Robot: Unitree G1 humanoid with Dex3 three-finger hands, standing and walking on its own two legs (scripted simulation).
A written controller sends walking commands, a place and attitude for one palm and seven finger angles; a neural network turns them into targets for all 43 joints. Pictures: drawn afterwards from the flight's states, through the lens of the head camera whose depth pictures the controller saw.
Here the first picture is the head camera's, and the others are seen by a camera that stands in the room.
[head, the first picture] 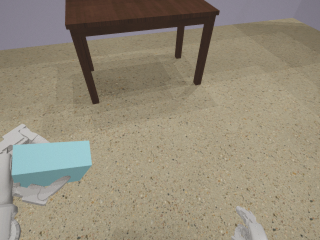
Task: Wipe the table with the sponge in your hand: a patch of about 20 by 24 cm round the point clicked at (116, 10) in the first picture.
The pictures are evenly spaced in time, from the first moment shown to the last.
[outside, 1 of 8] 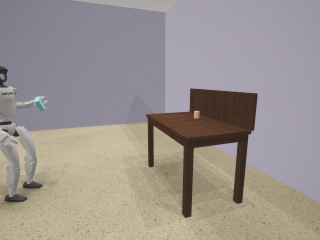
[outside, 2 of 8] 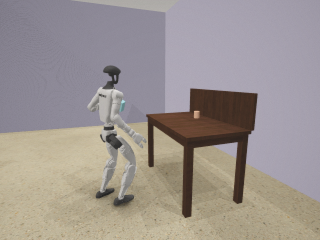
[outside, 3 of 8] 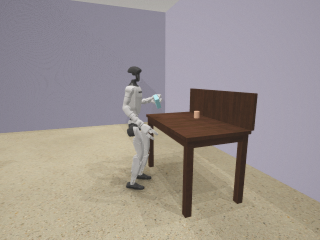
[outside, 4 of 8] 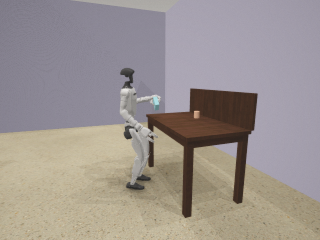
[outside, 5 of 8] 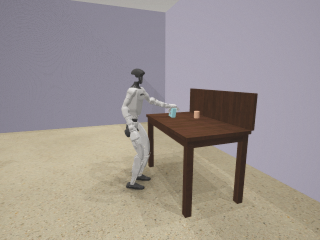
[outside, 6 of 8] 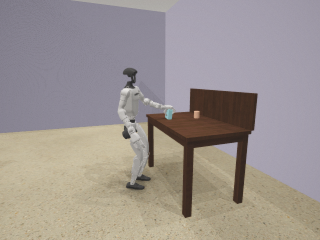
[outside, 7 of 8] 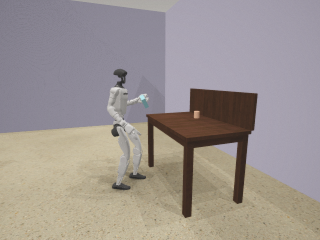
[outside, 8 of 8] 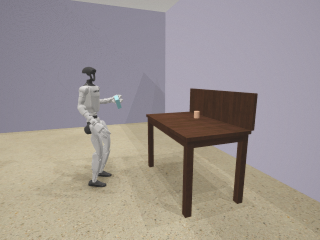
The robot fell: no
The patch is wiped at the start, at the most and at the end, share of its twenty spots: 0.00 1.00 1.00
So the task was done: yes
